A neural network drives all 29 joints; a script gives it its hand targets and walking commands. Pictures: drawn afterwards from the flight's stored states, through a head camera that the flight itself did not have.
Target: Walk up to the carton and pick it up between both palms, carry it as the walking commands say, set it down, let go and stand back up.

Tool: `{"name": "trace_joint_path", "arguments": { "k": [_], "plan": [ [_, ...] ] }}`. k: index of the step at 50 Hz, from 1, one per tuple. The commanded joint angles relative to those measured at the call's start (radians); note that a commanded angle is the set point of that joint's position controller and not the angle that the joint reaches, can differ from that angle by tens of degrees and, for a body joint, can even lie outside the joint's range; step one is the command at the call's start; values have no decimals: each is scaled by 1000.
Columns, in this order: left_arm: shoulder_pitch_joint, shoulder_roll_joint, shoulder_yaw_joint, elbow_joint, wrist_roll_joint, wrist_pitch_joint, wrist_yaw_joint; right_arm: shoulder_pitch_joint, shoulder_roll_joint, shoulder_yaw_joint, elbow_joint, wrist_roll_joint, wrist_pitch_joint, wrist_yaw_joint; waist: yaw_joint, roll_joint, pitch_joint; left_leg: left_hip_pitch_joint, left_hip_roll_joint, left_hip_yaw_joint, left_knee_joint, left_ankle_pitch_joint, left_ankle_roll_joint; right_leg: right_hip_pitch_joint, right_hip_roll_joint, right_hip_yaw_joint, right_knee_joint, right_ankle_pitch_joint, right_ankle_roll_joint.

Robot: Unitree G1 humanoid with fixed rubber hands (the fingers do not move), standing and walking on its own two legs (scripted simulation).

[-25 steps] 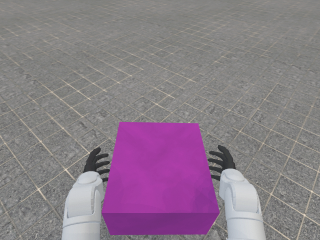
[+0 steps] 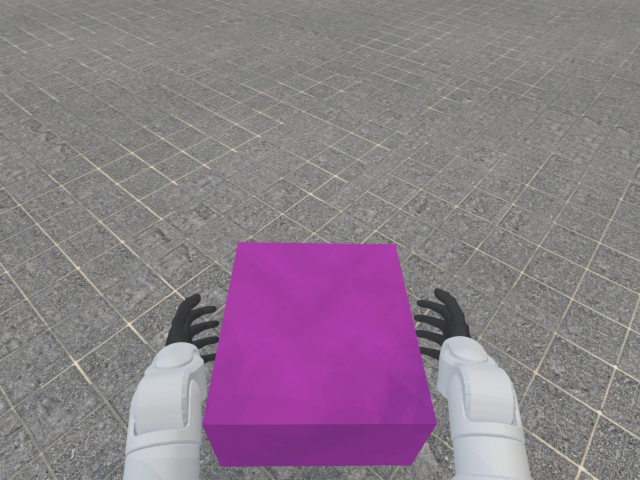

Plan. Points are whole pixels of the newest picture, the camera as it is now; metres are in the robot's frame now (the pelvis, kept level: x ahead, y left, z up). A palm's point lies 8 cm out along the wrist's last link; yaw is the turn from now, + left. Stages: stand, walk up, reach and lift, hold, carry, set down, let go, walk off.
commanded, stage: carry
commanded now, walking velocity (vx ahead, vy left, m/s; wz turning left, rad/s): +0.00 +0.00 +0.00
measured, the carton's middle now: (317, 344) +0.32 +0.01 -0.06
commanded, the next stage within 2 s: hold in 0.76 s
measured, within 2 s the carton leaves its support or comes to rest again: neither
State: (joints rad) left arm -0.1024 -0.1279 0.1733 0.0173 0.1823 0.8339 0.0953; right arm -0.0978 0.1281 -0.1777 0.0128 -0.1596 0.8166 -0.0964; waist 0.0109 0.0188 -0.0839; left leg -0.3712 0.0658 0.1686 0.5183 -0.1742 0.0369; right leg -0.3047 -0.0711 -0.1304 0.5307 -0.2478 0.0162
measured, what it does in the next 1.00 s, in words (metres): stands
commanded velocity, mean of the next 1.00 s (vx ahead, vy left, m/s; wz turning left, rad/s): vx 0.00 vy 0.00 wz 0.00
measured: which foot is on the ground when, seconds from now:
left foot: down 0.00-1.00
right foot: down 0.00-1.00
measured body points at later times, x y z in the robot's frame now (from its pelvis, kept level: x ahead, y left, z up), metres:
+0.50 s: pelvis +0.00 -0.01 +0.00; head -0.01 -0.02 +0.45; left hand +0.28 +0.16 +0.03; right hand +0.28 -0.19 +0.03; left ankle +0.06 +0.10 -0.73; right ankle +0.02 -0.13 -0.73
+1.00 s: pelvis +0.00 -0.02 +0.01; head -0.03 -0.02 +0.45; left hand +0.27 +0.15 +0.01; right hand +0.27 -0.19 +0.02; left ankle +0.07 +0.10 -0.73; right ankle +0.02 -0.13 -0.73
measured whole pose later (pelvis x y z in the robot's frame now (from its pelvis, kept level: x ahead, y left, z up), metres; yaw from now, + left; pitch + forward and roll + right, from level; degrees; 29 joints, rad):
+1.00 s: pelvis +0.00 -0.02 +0.01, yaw -3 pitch -3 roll +0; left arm -0.13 -0.11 0.16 0.20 0.25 0.75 0.07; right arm -0.14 0.12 -0.20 0.17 -0.24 0.75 -0.07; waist 0.03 0.01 -0.02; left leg -0.25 0.02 0.02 0.45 -0.15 -0.01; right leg -0.20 0.01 -0.01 0.47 -0.22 -0.02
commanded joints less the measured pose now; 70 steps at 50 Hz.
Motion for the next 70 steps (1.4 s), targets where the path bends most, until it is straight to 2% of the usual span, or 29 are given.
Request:
{"name": "trace_joint_path", "arguments": {
  "k": [1, 7, 8, 9, 11, 12, 14, 15, 16, 17, 18, 20, 24, 26, 27, 30, 31, 36, 38, 39, 40, 47, 51, 52, 54, 57, 59, 65, 70],
  "plan": [
    [-524, -769, -610, -143, -305, -59, -255, -485, 773, 594, -148, 285, -44, 239, -5, -27, -297, 148, 113, -138, -117, -63, 20, 54, -63, 86, -94, 8, -21],
    [-554, -759, -639, -277, -355, -59, -245, -469, 776, 610, -230, 315, -33, 226, -9, -3, -322, 185, 102, -115, -84, 17, 15, 54, -84, 89, -94, 68, -26],
    [-491, -720, -582, -92, -281, -57, -251, -418, 734, 548, -52, 242, -35, 233, -7, 1, -314, 167, 106, -116, -77, 47, 11, 56, -79, 84, -84, 83, -28],
    [-579, -735, -626, -252, -328, -75, -246, -467, 765, 583, -169, 290, -46, 236, -6, 5, -309, 175, 115, -120, -72, 85, 11, 74, -75, 77, -79, 89, -26],
    [-498, -701, -576, -71, -262, -68, -252, -437, 709, 542, -46, 233, -47, 240, -4, -15, -326, 175, 116, -123, -65, 146, 19, 87, -74, 72, -72, 115, -18],
    [-560, -774, -650, -329, -371, -69, -235, -482, 789, 626, -284, 343, -43, 224, -9, -17, -306, 167, 112, -106, -58, 124, 10, 73, -81, 85, -83, 136, -12],
    [-474, -724, -572, -59, -263, -63, -255, -450, 719, 562, -67, 248, -47, 244, -7, -3, -280, 149, 108, -114, -70, 88, 7, 60, -79, 87, -81, 106, -21],
    [-578, -773, -643, -317, -361, -70, -237, -521, 791, 626, -278, 348, -46, 231, -9, 13, -299, 181, 103, -96, -58, 89, 8, 60, -86, 89, -79, 123, -21],
    [-473, -720, -564, -54, -258, -57, -252, -481, 722, 567, -80, 261, -42, 243, -8, -13, -303, 168, 105, -112, -63, 43, 13, 51, -76, 85, -89, 86, -22],
    [-534, -793, -637, -307, -372, -55, -235, -562, 791, 654, -351, 369, -38, 219, -8, -47, -293, 166, 107, -98, -57, 63, 7, 63, -79, 81, -97, 109, -20],
    [-475, -722, -556, -79, -276, -48, -243, -461, 725, 566, -93, 272, -28, 231, -8, -35, -280, 149, 100, -101, -62, 69, 3, 57, -84, 87, -96, 114, -17],
    [-556, -769, -616, -278, -346, -66, -236, -535, 787, 631, -263, 344, -37, 227, -7, -32, -281, 161, 104, -107, -62, 76, 5, 52, -78, 86, -89, 109, -23],
    [-516, -707, -580, -136, -291, -63, -240, -422, 735, 560, -65, 260, -32, 230, -10, -47, -322, 180, 110, -104, -49, 116, 4, 75, -74, 88, -76, 145, -18],
    [-559, -765, -645, -344, -370, -51, -216, -509, 773, 616, -315, 359, -30, 216, -7, 28, -344, 187, 113, -109, -53, 153, 12, 75, -68, 86, -63, 145, -25],
    [-475, -713, -577, -167, -300, -52, -228, -440, 726, 571, -144, 293, -29, 226, -8, -31, -350, 185, 109, -100, -33, 148, 1, 84, -79, 98, -79, 180, -30],
    [-532, -746, -630, -326, -363, -54, -218, -490, 757, 607, -297, 347, -33, 212, -8, 2, -338, 204, 121, -103, -46, 179, 8, 72, -68, 80, -65, 139, -23],
    [-520, -713, -600, -214, -319, -56, -226, -417, 734, 557, -131, 286, -28, 221, -8, 8, -333, 189, 111, -98, -53, 153, 1, 74, -72, 85, -70, 138, -26],
    [-505, -729, -615, -247, -335, -48, -219, -440, 740, 587, -210, 308, -24, 210, -7, -9, -333, 195, 113, -102, -61, 130, 0, 72, -65, 91, -73, 128, -32],
    [-578, -784, -675, -453, -415, -32, -198, -510, 790, 639, -412, 387, -7, 193, -8, -12, -332, 197, 121, -100, -51, 131, 1, 72, -68, 91, -75, 140, -31],
    [-352, -545, -496, -102, -138, -62, -218, -279, 539, 400, -62, 106, -37, 238, -26, -47, -110, 265, -98, -276, -131, 45, 25, 86, 123, 223, -170, 55, -69],
    [-422, -516, -507, 56, -141, -89, -217, -353, 520, 412, 91, 123, -70, 232, -21, -17, -80, 298, -100, -272, -115, 93, 23, 77, 119, 229, -164, 75, -70],
    [-786, -775, -624, -54, -225, -213, -291, -813, 785, 640, -61, 238, -195, 302, 65, -21, -345, 367, -106, -257, -66, 111, 13, 95, 107, 253, -169, 25, -53],
    [-961, -861, -613, 50, -268, -241, -362, -899, 933, 612, 89, 231, -210, 345, 34, -49, -366, 299, -121, -237, -55, -40, 2, 118, 112, 251, -195, -138, -43],
    [-969, -927, -596, -45, -287, -255, -370, -925, 1055, 689, 101, 307, -223, 377, 138, -54, -383, 370, -165, -217, -69, -23, 9, 98, 89, 246, -210, -128, -58],
    [-968, -927, -580, 107, -272, -240, -399, -832, 1045, 552, 304, 230, -224, 390, 56, -18, -290, 363, -161, -229, -86, -38, -6, 46, 91, 239, -216, -117, -60],
    [-925, -903, -432, 329, -183, -216, -419, -834, 960, 381, 543, 161, -241, 433, 46, 27, -171, 375, -139, -259, -138, -167, -18, -23, 95, 219, -216, -233, -75],
    [-876, -899, -367, 474, -151, -206, -439, -782, 897, 280, 620, 89, -248, 438, -15, 68, -96, 309, -123, -252, -164, -181, -32, 13, 100, 208, -223, -191, -78],
    [-698, -966, -262, 577, -90, -242, -448, -800, 821, 232, 479, 14, -293, 432, -24, 4, -108, 283, -103, -253, -166, 66, -37, 156, 134, 197, -188, 72, -64],
    [-643, -934, -399, 331, -152, -344, -397, -705, 833, 381, 337, 97, -344, 431, 5, -39, -331, 394, -92, -297, -126, 473, -36, 191, 155, 194, -140, 375, -35]
  ]
}}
